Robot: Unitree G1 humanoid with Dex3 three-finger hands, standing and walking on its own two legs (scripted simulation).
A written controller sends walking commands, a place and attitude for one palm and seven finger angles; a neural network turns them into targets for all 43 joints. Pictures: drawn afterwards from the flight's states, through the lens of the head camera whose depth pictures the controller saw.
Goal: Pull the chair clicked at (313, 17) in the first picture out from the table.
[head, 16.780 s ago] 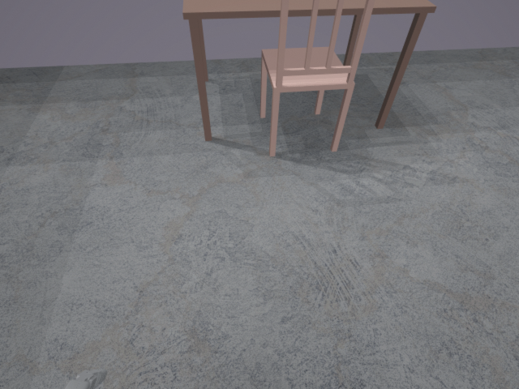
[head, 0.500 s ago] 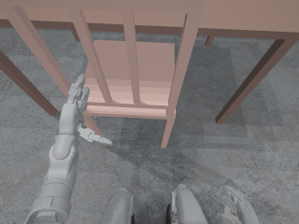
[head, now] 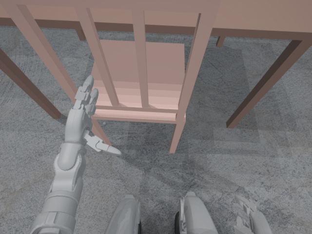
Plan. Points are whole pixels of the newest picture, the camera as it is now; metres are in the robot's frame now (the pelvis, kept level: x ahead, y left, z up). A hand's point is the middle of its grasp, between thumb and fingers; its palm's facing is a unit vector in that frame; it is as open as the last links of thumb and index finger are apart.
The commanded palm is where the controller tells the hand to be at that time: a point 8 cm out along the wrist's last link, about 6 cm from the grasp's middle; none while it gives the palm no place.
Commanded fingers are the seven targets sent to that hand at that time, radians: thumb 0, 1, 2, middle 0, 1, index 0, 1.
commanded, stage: aim the fingers beside a spindle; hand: left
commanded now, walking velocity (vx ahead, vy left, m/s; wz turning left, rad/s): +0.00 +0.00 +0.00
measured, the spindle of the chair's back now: (103, 69) +0.52 +0.15 +0.06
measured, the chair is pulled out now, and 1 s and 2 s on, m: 0.00 0.00 0.00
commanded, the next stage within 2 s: push the fingers through the gap in 1.74 s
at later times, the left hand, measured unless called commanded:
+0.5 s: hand (106, 127) +0.37 +0.14 +0.01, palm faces -0.05 -1.00 -0.05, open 16.9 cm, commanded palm +0.35 +0.19 +0.02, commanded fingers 0.00 -0.50 0.30 -0.06 -0.08 -0.06 -0.08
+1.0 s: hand (106, 127) +0.36 +0.13 +0.03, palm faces -0.05 -1.00 -0.07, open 16.9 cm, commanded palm +0.35 +0.19 +0.02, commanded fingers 0.00 -0.50 0.30 -0.06 -0.08 -0.06 -0.08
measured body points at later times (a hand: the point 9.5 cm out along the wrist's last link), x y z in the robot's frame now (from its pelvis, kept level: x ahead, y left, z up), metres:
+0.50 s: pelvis +0.00 -0.01 +0.00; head +0.12 -0.01 +0.43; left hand +0.37 +0.19 +0.02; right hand +0.15 -0.26 -0.11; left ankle +0.02 +0.11 -0.62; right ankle +0.05 -0.13 -0.62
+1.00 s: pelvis +0.00 -0.01 +0.00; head +0.11 -0.01 +0.43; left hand +0.36 +0.19 +0.04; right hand +0.14 -0.26 -0.12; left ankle +0.02 +0.11 -0.62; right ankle +0.05 -0.13 -0.62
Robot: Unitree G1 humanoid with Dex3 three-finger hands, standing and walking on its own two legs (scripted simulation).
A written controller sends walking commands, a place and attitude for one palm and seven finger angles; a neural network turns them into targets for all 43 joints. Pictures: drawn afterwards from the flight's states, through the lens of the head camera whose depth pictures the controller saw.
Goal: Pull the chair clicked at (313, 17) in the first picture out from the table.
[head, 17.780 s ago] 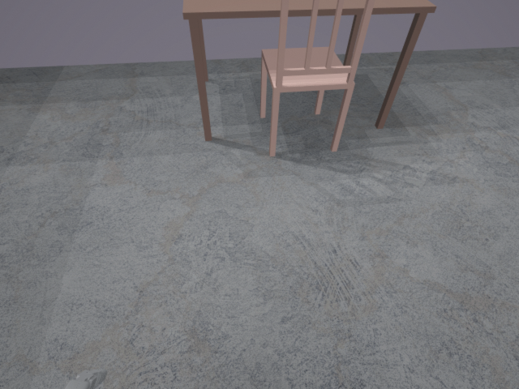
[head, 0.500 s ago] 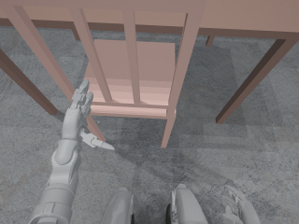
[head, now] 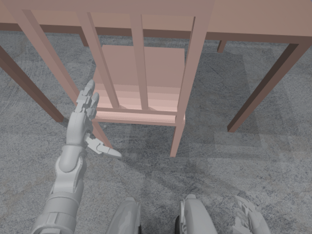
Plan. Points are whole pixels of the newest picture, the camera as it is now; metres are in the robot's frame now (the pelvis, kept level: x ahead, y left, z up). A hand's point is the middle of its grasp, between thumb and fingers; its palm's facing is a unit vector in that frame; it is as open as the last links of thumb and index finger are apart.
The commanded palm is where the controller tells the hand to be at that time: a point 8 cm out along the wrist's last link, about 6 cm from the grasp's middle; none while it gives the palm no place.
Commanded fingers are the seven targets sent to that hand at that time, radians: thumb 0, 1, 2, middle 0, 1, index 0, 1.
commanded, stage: aim the fingers beside a spindle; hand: left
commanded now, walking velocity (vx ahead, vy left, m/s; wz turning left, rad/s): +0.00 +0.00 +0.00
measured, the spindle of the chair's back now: (104, 71) +0.52 +0.16 +0.06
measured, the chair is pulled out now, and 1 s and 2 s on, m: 0.00 0.00 0.00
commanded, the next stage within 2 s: push the fingers through the gap in 0.74 s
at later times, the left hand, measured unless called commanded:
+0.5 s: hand (104, 129) +0.36 +0.14 +0.03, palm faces -0.09 -0.99 -0.05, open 16.9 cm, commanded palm +0.35 +0.19 +0.03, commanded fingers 0.00 -0.50 0.30 -0.06 -0.08 -0.06 -0.08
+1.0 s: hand (106, 121) +0.39 +0.14 +0.02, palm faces -0.08 -0.99 -0.06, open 16.9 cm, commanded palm +0.37 +0.19 +0.03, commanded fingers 0.00 -0.50 0.30 -0.06 -0.08 -0.06 -0.08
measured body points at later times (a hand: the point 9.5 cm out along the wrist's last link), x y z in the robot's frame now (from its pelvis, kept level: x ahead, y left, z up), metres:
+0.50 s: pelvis +0.00 +0.00 +0.00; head +0.13 +0.00 +0.43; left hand +0.36 +0.19 +0.03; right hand +0.15 -0.25 -0.11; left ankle +0.02 +0.12 -0.62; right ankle +0.05 -0.12 -0.62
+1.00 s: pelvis +0.00 +0.00 +0.00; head +0.12 +0.00 +0.43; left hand +0.38 +0.19 +0.03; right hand +0.14 -0.25 -0.12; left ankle +0.02 +0.12 -0.62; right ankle +0.05 -0.12 -0.62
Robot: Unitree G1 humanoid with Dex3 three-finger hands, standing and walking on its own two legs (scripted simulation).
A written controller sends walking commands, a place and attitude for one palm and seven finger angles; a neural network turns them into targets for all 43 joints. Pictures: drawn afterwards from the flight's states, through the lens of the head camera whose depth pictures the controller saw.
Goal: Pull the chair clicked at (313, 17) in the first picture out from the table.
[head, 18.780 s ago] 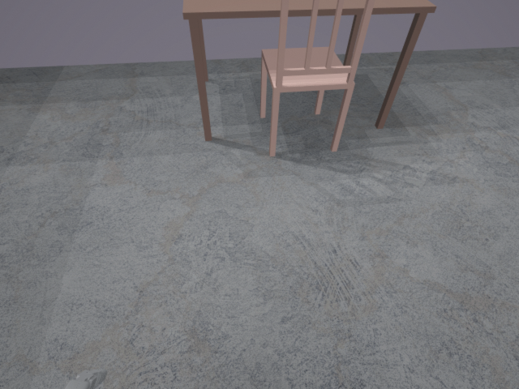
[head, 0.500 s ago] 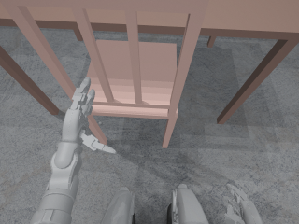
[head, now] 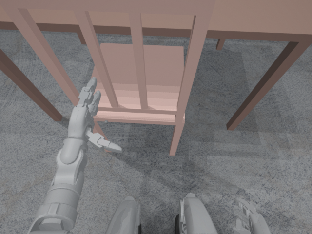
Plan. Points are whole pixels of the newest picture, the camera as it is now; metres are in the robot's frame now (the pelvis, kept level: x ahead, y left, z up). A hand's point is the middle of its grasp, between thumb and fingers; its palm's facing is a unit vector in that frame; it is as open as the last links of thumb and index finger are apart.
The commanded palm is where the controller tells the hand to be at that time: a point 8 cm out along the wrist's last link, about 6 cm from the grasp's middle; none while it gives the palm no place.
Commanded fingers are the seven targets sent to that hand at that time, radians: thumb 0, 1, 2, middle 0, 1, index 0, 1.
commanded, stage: push the fingers through the gap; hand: left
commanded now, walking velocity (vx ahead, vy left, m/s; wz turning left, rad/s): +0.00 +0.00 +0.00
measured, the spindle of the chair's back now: (102, 71) +0.52 +0.15 +0.06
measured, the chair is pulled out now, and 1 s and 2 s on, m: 0.00 0.00 0.00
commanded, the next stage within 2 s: hook a spindle and tug to test in 1.44 s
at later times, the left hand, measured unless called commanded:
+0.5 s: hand (110, 100) +0.44 +0.13 +0.03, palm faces -0.05 -1.00 -0.06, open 16.9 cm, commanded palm +0.42 +0.19 +0.02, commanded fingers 0.00 -0.50 0.30 -0.06 -0.08 -0.06 -0.08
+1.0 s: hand (112, 88) +0.49 +0.13 +0.02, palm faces -0.05 -1.00 -0.04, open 16.9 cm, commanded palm +0.47 +0.18 +0.02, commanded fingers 0.00 -0.50 0.30 -0.06 -0.08 -0.06 -0.08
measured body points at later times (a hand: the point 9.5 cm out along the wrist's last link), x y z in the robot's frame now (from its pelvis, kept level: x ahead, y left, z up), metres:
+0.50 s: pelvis +0.00 +0.00 +0.00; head +0.14 +0.00 +0.42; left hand +0.44 +0.18 +0.04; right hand +0.09 -0.26 -0.13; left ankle +0.02 +0.12 -0.62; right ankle +0.05 -0.12 -0.62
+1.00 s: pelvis +0.00 +0.01 -0.01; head +0.15 +0.01 +0.41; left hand +0.48 +0.19 +0.03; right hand +0.05 -0.26 -0.13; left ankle +0.02 +0.12 -0.62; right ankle +0.05 -0.12 -0.62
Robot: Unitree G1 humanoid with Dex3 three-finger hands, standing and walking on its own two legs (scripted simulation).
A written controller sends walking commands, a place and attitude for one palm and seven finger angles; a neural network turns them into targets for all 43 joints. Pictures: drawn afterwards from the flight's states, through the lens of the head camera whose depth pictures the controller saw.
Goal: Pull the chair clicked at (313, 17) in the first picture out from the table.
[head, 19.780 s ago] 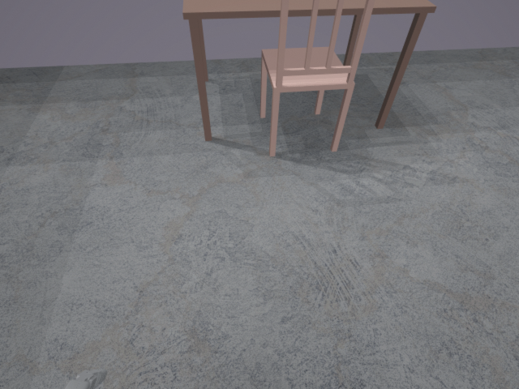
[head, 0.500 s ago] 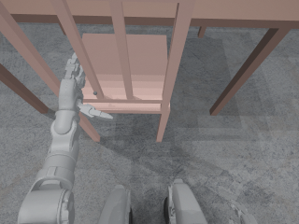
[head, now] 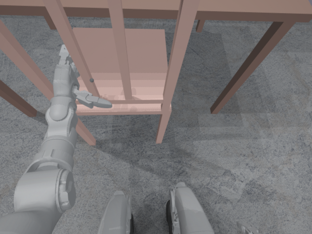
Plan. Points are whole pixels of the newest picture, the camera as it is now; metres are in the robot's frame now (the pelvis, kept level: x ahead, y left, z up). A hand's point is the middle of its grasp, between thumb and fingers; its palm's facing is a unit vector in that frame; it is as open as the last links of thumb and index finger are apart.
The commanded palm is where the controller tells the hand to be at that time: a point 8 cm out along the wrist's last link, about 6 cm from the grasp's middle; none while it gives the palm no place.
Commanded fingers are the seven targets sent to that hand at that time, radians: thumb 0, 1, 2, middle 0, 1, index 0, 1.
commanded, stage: push the fingers through the gap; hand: left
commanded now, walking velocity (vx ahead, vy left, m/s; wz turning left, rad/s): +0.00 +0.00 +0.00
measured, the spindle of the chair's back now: (79, 61) +0.52 +0.16 +0.06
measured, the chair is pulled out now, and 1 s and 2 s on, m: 0.00 0.00 0.01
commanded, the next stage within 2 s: hook a spindle and tug to test in 0.44 s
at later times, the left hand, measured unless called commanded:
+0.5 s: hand (88, 80) +0.49 +0.14 +0.04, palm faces +0.00 -1.00 -0.04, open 16.9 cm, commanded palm +0.46 +0.19 +0.03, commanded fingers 0.00 -0.50 0.30 -0.06 -0.08 -0.06 -0.08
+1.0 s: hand (92, 78) +0.49 +0.13 +0.03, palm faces -0.02 -1.00 -0.04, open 14.0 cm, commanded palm +0.47 +0.18 +0.03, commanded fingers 0.00 0.00 0.52 -0.48 -1.40 -0.48 -1.40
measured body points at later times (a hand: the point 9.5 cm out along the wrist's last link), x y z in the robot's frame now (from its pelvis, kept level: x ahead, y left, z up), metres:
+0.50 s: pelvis +0.00 +0.00 +0.00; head +0.15 +0.01 +0.43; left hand +0.48 +0.20 +0.04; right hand +0.05 -0.27 -0.12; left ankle +0.02 +0.11 -0.61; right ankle +0.06 -0.13 -0.61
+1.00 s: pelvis +0.00 +0.00 +0.00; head +0.16 +0.01 +0.42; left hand +0.49 +0.19 +0.04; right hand +0.05 -0.26 -0.12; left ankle +0.02 +0.11 -0.61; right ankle +0.06 -0.13 -0.61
